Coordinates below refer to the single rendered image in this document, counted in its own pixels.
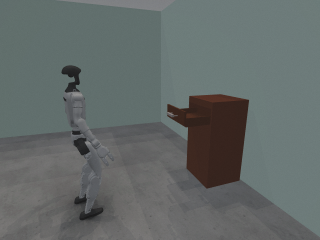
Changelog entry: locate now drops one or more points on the robot right foot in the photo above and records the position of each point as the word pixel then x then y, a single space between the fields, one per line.
pixel 92 213

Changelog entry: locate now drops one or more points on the handle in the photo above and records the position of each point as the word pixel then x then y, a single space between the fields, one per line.
pixel 171 114

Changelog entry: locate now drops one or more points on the cabinet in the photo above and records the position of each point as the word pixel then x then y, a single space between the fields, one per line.
pixel 215 151

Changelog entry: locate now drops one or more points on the robot right hand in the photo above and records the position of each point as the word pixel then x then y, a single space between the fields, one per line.
pixel 102 151

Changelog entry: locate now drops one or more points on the robot right forearm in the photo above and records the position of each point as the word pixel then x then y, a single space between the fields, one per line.
pixel 84 129

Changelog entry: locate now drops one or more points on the right robot upper arm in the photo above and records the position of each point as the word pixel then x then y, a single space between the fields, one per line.
pixel 77 104

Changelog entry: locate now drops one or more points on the robot foot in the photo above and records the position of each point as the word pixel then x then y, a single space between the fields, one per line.
pixel 79 200
pixel 92 213

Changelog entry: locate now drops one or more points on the robot left foot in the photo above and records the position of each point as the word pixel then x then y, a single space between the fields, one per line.
pixel 79 200

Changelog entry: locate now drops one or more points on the drawer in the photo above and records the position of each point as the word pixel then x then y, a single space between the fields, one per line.
pixel 190 117

